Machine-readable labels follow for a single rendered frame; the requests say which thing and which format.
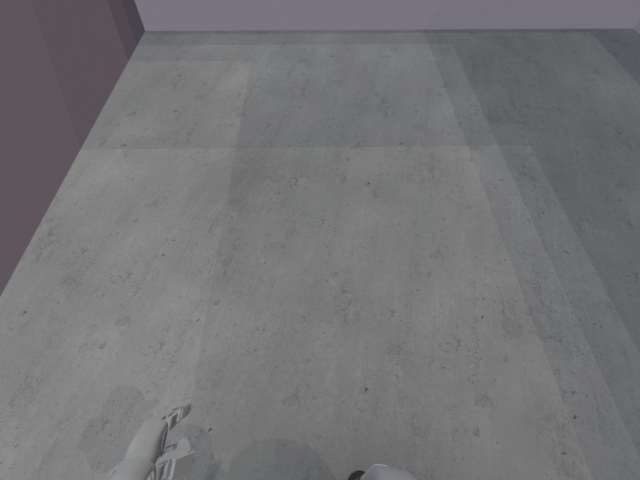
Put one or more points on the robot left hand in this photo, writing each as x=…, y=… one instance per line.
x=172, y=458

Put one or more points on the robot right shin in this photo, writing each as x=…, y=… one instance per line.
x=376, y=465

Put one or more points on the left robot forearm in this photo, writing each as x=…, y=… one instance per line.
x=134, y=468

